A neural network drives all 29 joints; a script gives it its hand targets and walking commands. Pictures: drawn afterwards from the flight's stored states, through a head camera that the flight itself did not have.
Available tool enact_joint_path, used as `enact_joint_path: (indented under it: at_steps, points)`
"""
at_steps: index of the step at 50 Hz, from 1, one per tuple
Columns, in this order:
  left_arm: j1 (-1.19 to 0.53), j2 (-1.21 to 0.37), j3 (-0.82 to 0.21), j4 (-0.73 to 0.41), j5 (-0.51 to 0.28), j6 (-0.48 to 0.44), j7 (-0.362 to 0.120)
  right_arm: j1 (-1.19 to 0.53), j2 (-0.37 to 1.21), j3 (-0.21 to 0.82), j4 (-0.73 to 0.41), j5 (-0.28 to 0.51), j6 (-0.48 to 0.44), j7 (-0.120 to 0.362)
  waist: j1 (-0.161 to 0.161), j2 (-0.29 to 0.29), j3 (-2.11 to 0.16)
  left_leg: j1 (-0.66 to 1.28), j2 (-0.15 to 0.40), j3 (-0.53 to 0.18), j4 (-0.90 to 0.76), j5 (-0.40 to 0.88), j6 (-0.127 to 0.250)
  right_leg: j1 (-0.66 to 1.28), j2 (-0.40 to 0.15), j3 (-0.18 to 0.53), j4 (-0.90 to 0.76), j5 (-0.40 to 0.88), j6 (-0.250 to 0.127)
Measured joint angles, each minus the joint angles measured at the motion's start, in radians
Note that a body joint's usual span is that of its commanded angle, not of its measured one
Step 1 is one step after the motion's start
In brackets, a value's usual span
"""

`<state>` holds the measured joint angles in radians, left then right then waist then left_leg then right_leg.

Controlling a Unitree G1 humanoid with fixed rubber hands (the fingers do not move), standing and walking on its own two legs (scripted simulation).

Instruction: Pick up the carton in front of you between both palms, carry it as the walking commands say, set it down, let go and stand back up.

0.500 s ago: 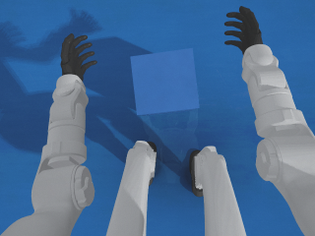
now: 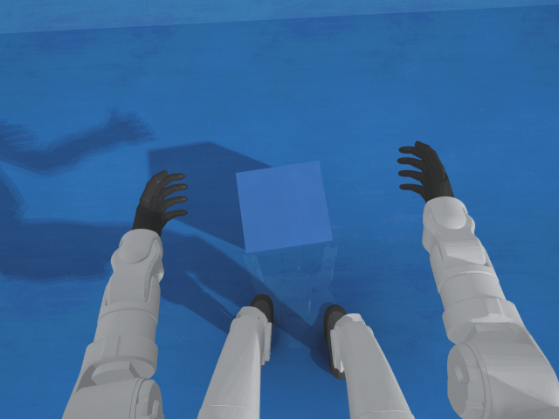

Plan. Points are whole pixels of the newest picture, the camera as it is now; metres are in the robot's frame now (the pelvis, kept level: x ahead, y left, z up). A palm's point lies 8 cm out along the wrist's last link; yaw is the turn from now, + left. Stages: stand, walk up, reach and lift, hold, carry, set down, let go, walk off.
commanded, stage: let go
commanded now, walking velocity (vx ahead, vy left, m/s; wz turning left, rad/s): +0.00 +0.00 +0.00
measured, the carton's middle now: (284, 212) +0.43 +0.05 -0.57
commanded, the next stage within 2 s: stand in 1.00 s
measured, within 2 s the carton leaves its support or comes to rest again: neither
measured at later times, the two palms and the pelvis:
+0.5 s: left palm (95, 333) +0.22 +0.23 +0.01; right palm (539, 294) +0.27 -0.23 +0.00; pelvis +0.07 -0.01 +0.08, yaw +2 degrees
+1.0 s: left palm (86, 337) +0.22 +0.23 +0.02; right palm (555, 344) +0.22 -0.23 +0.01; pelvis +0.06 -0.01 +0.08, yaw +1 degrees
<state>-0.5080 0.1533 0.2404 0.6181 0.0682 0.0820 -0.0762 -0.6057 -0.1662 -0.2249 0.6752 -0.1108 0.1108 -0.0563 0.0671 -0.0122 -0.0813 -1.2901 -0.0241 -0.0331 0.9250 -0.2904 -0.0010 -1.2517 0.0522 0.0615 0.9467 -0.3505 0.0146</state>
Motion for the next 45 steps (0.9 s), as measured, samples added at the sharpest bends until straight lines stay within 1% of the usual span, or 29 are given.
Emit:
enact_joint_path:
  at_steps: [2, 7, 12, 15, 20, 24, 29, 36, 40, 43, 45]
  points:
    - [0.076, 0.012, -0.031, -0.025, -0.004, -0.008, -0.007, 0.088, 0.001, 0.019, -0.031, 0.026, -0.015, 0.008, -0.002, 0.006, 0.019, 0.077, 0.000, 0.000, -0.035, -0.001, 0.002, 0.079, -0.002, 0.001, -0.040, 0.002, 0.000]
    - [0.252, 0.037, -0.092, -0.075, -0.050, -0.037, -0.015, 0.272, -0.001, 0.053, -0.090, 0.049, -0.056, 0.032, -0.002, 0.026, 0.043, 0.260, -0.004, -0.001, -0.113, -0.009, 0.007, 0.266, -0.010, 0.003, -0.125, -0.003, -0.001]
    - [0.392, 0.045, -0.143, -0.109, -0.102, -0.074, -0.006, 0.404, -0.018, 0.074, -0.096, 0.061, -0.099, 0.034, 0.005, 0.038, 0.031, 0.427, -0.008, -0.006, -0.207, -0.002, 0.007, 0.435, -0.019, 0.001, -0.221, 0.004, -0.005]
    - [0.478, 0.041, -0.175, -0.127, -0.107, -0.092, 0.004, 0.478, -0.031, 0.100, -0.103, 0.075, -0.119, 0.037, 0.005, 0.048, 0.016, 0.530, -0.009, -0.015, -0.274, 0.011, 0.006, 0.540, -0.022, -0.004, -0.292, 0.017, -0.011]
    - [0.626, 0.035, -0.199, -0.161, -0.109, -0.108, 0.010, 0.622, -0.037, 0.121, -0.131, 0.073, -0.139, 0.046, -0.007, 0.049, 0.042, 0.748, -0.009, -0.021, -0.405, 0.041, 0.003, 0.754, -0.029, -0.006, -0.415, 0.044, -0.018]
    - [0.711, 0.040, -0.213, -0.170, -0.108, -0.104, 0.008, 0.728, -0.041, 0.142, -0.164, 0.091, -0.140, 0.067, -0.016, 0.034, 0.063, 0.894, -0.004, -0.025, -0.483, 0.060, -0.003, 0.899, -0.028, -0.009, -0.489, 0.062, -0.024]
    - [0.756, 0.054, -0.216, -0.176, -0.088, -0.066, 0.004, 0.810, -0.041, 0.158, -0.200, 0.097, -0.098, 0.094, -0.038, 0.011, 0.104, 1.029, 0.003, -0.028, -0.510, 0.055, -0.010, 1.036, -0.023, -0.013, -0.520, 0.059, -0.033]
    - [0.727, 0.061, -0.206, -0.199, -0.063, 0.010, 0.002, 0.839, -0.047, 0.181, -0.236, 0.107, -0.028, 0.118, -0.062, -0.008, 0.151, 1.138, 0.008, -0.027, -0.505, 0.040, -0.013, 1.146, -0.018, -0.015, -0.519, 0.048, -0.038]
    - [0.712, 0.057, -0.201, -0.204, -0.054, 0.043, 0.003, 0.827, -0.053, 0.179, -0.246, 0.104, -0.004, 0.120, -0.065, -0.005, 0.170, 1.172, 0.008, -0.021, -0.497, 0.034, -0.011, 1.179, -0.019, -0.011, -0.512, 0.044, -0.036]
    - [0.709, 0.056, -0.204, -0.202, -0.052, 0.055, 0.005, 0.819, -0.047, 0.178, -0.241, 0.098, 0.013, 0.119, -0.061, -0.003, 0.186, 1.190, 0.006, -0.016, -0.493, 0.031, -0.008, 1.196, -0.022, -0.008, -0.508, 0.042, -0.032]
    - [0.711, 0.060, -0.217, -0.213, -0.052, 0.085, 0.017, 0.820, -0.047, 0.184, -0.227, 0.105, 0.000, 0.107, -0.060, 0.001, 0.187, 1.182, 0.004, -0.018, -0.475, 0.024, -0.006, 1.191, -0.024, -0.012, -0.494, 0.036, -0.031]
